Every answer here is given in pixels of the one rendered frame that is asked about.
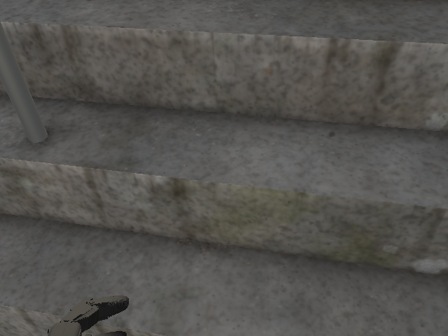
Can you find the robot left hand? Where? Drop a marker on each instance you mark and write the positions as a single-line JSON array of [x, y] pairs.
[[87, 313]]

